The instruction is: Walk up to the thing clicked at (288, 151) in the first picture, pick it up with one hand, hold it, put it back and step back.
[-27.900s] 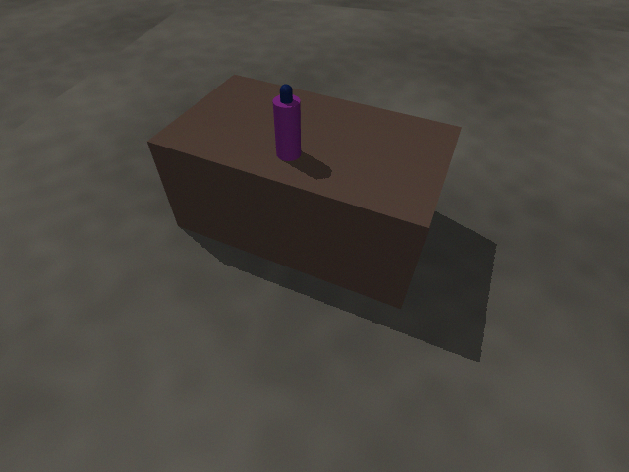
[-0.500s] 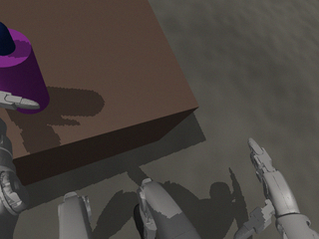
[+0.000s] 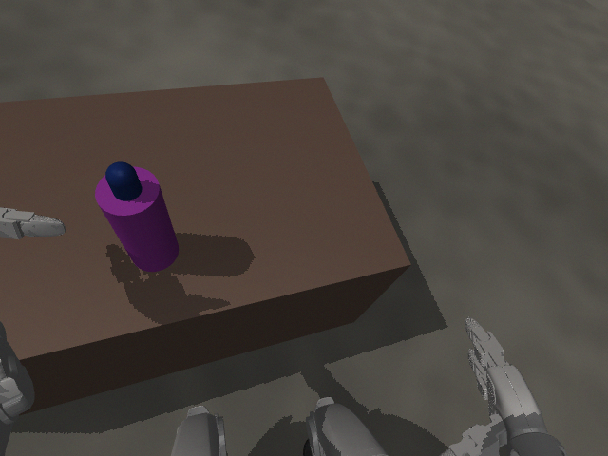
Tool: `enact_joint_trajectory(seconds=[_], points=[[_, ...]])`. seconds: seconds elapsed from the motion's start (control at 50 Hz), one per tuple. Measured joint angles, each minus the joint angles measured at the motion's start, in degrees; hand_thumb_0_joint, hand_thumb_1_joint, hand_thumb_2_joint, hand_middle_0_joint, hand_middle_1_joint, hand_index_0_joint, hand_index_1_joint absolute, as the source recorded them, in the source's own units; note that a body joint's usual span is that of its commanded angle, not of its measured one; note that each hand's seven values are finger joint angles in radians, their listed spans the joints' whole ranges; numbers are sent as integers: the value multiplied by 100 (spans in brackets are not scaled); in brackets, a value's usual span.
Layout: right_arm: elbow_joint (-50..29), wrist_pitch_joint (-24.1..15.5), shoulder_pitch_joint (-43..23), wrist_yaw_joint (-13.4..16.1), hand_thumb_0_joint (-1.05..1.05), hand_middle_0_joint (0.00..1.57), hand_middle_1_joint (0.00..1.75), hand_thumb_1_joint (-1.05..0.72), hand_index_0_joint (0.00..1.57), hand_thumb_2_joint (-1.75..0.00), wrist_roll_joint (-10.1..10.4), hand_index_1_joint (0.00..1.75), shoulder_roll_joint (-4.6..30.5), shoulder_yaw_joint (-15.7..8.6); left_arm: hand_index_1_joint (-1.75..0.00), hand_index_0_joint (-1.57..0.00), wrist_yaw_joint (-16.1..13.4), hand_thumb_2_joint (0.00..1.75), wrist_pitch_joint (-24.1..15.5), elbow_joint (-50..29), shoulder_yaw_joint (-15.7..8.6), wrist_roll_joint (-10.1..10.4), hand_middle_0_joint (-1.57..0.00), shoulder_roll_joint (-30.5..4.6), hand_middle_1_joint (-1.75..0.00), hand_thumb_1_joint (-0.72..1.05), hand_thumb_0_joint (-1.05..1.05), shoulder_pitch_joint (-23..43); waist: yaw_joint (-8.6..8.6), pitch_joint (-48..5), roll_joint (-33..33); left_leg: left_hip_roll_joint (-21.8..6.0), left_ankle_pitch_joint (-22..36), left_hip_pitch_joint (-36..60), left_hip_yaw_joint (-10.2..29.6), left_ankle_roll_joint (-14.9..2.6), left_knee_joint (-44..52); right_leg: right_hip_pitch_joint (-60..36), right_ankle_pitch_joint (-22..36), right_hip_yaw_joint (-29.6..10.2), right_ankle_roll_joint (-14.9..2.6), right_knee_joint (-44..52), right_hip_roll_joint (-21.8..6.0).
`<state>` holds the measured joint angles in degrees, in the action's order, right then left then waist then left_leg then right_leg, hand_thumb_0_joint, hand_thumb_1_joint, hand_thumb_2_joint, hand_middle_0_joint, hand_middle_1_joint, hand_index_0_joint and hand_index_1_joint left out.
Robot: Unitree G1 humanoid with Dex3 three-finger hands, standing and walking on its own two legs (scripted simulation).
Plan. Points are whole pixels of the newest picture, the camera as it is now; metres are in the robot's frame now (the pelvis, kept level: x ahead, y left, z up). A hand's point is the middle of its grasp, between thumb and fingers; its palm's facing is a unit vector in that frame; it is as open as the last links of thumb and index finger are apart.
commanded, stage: home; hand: left
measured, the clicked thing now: (139, 216) +0.51 +0.19 -0.10
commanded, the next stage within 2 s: none
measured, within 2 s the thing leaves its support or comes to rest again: neither
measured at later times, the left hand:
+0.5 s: hand (18, 304) +0.34 +0.28 +0.01, palm faces +0.25 -0.91 -0.33, open 17.2 cm
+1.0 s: hand out of the picture +0.17 +0.16 -0.01, palm faces +0.16 -0.96 -0.22, open 17.7 cm
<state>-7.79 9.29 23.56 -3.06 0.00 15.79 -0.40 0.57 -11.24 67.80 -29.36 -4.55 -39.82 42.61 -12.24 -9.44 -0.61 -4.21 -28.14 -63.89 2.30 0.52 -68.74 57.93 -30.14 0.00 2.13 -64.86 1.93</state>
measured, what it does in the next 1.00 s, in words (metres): stands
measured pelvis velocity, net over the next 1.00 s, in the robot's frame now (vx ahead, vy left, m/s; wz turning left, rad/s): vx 0.01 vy -0.02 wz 0.05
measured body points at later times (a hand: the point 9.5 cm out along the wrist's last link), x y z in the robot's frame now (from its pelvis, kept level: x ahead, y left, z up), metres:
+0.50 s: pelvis +0.02 +0.00 +0.05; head +0.06 +0.03 +0.50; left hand +0.32 +0.33 +0.03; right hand +0.18 -0.23 +0.01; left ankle +0.03 +0.12 -0.64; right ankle +0.01 -0.15 -0.64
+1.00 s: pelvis +0.01 -0.02 +0.05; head +0.03 -0.02 +0.50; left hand +0.16 +0.21 +0.01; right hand +0.19 -0.25 +0.02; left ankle +0.03 +0.12 -0.64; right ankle +0.01 -0.15 -0.64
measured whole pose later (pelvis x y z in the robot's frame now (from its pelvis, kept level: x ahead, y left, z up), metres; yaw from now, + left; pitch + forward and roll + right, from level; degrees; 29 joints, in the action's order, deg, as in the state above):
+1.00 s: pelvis +0.01 -0.02 +0.05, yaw +3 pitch +8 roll +0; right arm 4.5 6.0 24.7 4.7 2.2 11.8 -0.3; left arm -4.8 1.8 8.2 0.8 1.9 -10.8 -25.5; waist 0.4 -6.4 0.2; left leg -1.8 -23.2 -37.0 0.6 1.8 -52.0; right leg 33.5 -28.1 -0.8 0.8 -53.5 -0.8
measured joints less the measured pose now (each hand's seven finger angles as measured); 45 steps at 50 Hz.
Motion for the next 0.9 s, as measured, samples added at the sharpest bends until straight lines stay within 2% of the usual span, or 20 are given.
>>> enact_joint_trajectory(seconds=[0.06, 0.12, 0.2, 0.24, 0.3, 0.36, 0.46, 0.56, 0.76, 0.84, 0.9], points=[[206, 87, -28, 43, 0, 8, 9, 40, 8, -12, 35, 9, 34, -43, -6, -7, -210, 7, 220, 128, -41, -95, -8, -201, -6, -52, -1, 29, 37, 20, 79, 5, 81, 303, -11, 14, 242, -290, 73, -1, -17, 222, -9], [416, 110, -89, 112, 0, 10, 12, 28, 10, -23, 31, 12, 35, -9, -6, -7, -346, 8, 284, 258, 108, -110, -7, -385, -6, -50, -1, 125, 95, 56, 140, 17, 162, 523, 7, 30, 437, -516, 143, 24, -36, 412, -20], [643, 70, -293, 95, 0, 12, 16, 4, 12, -38, -9, 16, -102, 378, -6, -6, -376, 9, 314, 348, 314, -129, -7, -364, -6, -48, -1, 59, 227, 73, 148, 21, 273, 754, 15, 43, 689, -755, 258, 41, -49, 674, -25], [702, 59, -328, 46, 0, 13, 18, -9, 13, -45, -4, 18, -220, 533, -6, -6, -345, 9, 421, 181, 418, -98, -7, -188, -6, -48, -1, -194, 325, 56, 102, 31, 314, 876, 11, 41, 809, -883, 303, 42, -46, 806, -36], [726, 38, -232, -6, 0, 14, 21, -26, 14, -55, 69, 21, -344, 601, -6, -6, -295, 10, 623, -322, 613, -9, -7, 214, -6, -47, -1, -808, 485, 34, 17, 52, 348, 1155, -20, 26, 1000, -1167, 352, 22, -27, 1016, -62], [879, 13, -114, 37, 0, 16, 22, -40, 16, -62, 175, 23, -331, 499, -7, -6, -296, 10, 823, -959, 913, 140, -7, 656, -6, -46, -1, -1510, 623, 12, -26, 83, 369, 1483, -71, 0, 1192, -1486, 382, -17, -5, 1209, -101], [1308, -30, -91, 268, 1, 17, 25, -59, 17, -72, 262, 26, -212, 247, -6, -6, -372, 9, 1019, -2181, 1407, 357, -7, 1409, -6, -47, -1, -2641, 817, 9, 27, 125, 395, 1927, -163, -22, 1430, -1886, 402, -91, 8, 1400, -154], [1415, -118, -127, 444, 1, 18, 28, -75, 18, -81, 272, 28, -285, 231, -6, -6, -484, 8, 1047, -3347, 1802, 490, -7, 2024, -6, -50, -1, -3697, 933, 170, 130, 159, 440, 2289, -206, -8, 1606, -2198, 403, -124, 1, 1485, -194], [1515, -248, -52, 623, 1, 20, 30, -87, 20, -89, 272, 30, -422, 111, -5, -5, -599, 4, 1269, -5290, 2584, 680, -6, 2676, -5, -55, -1, -5855, 1161, 267, 22, 204, 467, 2695, -228, 39, 1773, -2528, 337, -136, -42, 1485, -242], [1417, -275, 13, 685, 2, 20, 30, -88, 20, -89, 266, 30, -401, 67, -5, -5, -576, 4, 1304, -5655, 2884, 674, -6, 2848, -5, -57, -1, -6463, 1215, 247, -3, 232, 467, 2754, -227, 57, 1766, -2549, 275, -134, -58, 1379, -270], [1340, -291, 40, 719, 2, 20, 30, -88, 20, -90, 256, 30, -394, 35, -5, -5, -553, 3, 1339, -5785, 3011, 658, -6, 2923, -4, -58, -1, -6699, 1254, 263, 30, 240, 475, 2750, -217, 86, 1738, -2516, 238, -125, -86, 1276, -276]])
